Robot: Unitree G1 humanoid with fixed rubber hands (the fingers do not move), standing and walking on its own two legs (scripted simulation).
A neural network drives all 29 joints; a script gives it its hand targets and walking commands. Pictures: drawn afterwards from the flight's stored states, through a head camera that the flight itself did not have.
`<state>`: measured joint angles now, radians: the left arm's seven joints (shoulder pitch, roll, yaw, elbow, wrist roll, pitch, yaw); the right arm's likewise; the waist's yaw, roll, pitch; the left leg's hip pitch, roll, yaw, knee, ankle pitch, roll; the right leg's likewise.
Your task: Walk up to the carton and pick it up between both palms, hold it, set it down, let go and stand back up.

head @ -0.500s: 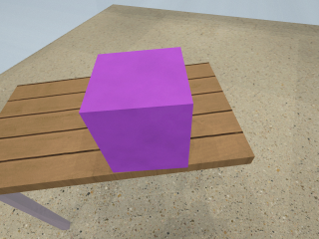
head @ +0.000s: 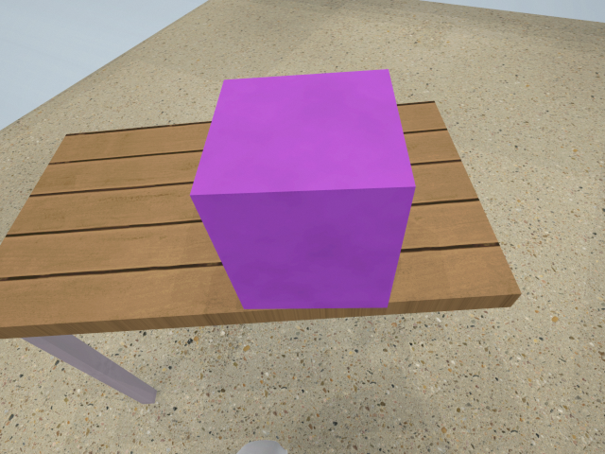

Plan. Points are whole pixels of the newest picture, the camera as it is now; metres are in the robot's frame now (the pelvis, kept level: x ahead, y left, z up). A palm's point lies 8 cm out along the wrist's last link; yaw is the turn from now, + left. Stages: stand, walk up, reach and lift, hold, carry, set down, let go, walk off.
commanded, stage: walk up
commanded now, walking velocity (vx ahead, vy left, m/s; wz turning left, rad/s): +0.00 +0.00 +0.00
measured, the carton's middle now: (309, 199) +0.46 +0.03 +0.06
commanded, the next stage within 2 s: stand in 0.60 s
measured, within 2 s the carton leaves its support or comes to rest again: neither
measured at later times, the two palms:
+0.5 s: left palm out of the picture +0.00 +0.28 -0.15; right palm out of the picture +0.01 -0.14 -0.16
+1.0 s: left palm out of the picture -0.01 +0.25 -0.15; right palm out of the picture -0.03 -0.15 -0.15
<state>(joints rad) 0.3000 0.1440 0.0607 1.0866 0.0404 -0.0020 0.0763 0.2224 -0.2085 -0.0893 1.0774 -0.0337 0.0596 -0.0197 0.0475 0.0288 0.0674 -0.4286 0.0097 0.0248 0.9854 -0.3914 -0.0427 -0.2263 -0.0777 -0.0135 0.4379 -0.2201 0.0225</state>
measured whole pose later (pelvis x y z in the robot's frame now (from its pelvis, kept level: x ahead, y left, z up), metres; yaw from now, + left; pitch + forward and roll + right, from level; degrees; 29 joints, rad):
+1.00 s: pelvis +0.01 +0.05 +0.00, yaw -1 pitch -1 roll +0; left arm 0.29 0.09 0.00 1.16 0.00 -0.02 0.04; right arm 0.30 -0.11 0.00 1.17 -0.01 -0.01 -0.04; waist -0.01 0.01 0.06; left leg -0.17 0.02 0.03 0.39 -0.21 -0.01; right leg -0.11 0.03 -0.03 0.37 -0.25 -0.04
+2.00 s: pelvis -0.03 +0.05 +0.00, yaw -2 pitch +0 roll +0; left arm 0.15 0.22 0.02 0.25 -0.07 0.54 -0.01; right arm 0.17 -0.14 0.02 0.42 0.17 0.29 -0.04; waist 0.01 -0.05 0.05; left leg -0.21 0.05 0.08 0.32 -0.11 -0.02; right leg -0.18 0.05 0.01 0.35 -0.18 -0.05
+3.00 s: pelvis +0.00 +0.05 +0.00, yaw -2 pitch +0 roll +0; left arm 0.39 0.22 -0.05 0.04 -0.18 0.10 0.08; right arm 0.42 -0.27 -0.01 0.09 0.22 -0.01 0.05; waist 0.03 0.00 0.00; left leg -0.13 0.04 0.07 0.29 -0.15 -0.02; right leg -0.09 0.05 0.02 0.29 -0.19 -0.05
